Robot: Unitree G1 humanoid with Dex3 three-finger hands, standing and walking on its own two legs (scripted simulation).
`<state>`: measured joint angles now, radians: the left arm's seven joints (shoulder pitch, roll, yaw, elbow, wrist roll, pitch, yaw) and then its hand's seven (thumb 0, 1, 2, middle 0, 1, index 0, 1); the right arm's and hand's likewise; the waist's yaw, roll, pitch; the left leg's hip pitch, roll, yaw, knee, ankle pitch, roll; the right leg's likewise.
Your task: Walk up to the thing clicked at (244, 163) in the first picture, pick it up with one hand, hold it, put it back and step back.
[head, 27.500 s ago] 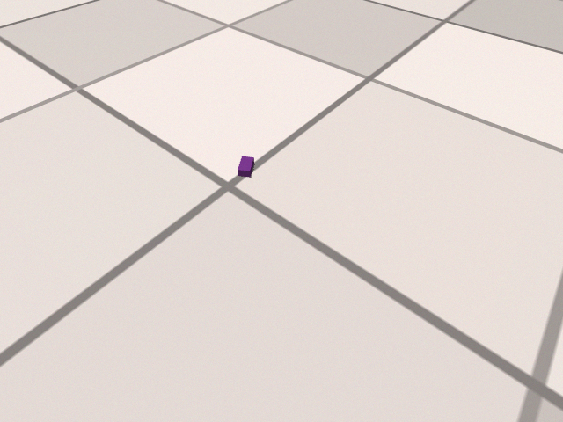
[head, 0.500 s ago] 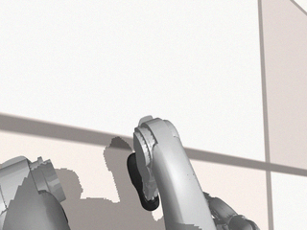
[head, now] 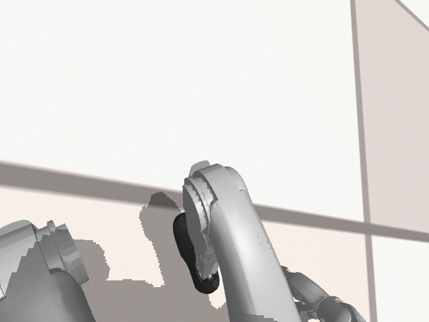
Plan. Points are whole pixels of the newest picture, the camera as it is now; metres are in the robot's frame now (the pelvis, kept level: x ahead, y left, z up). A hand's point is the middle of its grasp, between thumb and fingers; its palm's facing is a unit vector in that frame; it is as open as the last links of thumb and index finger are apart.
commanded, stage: open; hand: left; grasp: from above
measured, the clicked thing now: out of the picture +0.45 +0.34 -0.27
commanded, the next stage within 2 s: withdraw in 0.56 s
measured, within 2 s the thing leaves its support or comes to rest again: neither
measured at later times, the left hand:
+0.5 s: hand out of the picture +0.44 +0.34 -0.23, palm faces -0.45 -0.14 -0.88, open 12.7 cm
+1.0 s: hand out of the picture +0.46 +0.36 -0.15, palm faces -0.25 -0.08 -0.97, open 13.7 cm
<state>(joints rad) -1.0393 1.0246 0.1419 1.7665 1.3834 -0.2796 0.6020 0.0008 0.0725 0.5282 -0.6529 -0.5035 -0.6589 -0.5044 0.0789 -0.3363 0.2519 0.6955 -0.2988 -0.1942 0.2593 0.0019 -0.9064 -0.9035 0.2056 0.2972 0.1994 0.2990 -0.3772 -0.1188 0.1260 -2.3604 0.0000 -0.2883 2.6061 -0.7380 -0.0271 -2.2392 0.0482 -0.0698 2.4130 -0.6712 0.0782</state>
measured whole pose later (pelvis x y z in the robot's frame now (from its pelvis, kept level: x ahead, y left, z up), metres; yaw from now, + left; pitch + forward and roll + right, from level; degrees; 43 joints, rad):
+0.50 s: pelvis +0.00 +0.00 +0.00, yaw +0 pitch +28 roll -15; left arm -1.02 1.01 0.13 1.71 1.36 -0.27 0.58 0.00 -0.26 0.79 -0.31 -0.78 -0.29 -0.78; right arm 0.08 -0.33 0.25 0.69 -0.29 -0.19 0.27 0.00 -0.90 -0.90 0.21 0.30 0.20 0.30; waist -0.36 -0.11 0.12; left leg -2.36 0.00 -0.29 2.59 -0.75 -0.03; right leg -2.23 0.04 -0.08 2.40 -0.68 0.08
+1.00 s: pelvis +0.01 +0.00 +0.01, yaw +1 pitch +31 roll -13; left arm -0.93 0.88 0.17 1.43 1.29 -0.17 0.55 0.00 -0.46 0.95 -0.15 -0.97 -0.15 -0.96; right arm 0.15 -0.31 0.14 0.72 -0.22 -0.16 0.29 0.00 -0.91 -0.91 0.20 0.30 0.20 0.30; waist -0.30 -0.02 -0.02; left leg -2.37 0.00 -0.26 2.54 -0.74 -0.04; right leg -2.26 0.02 -0.06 2.38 -0.69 0.06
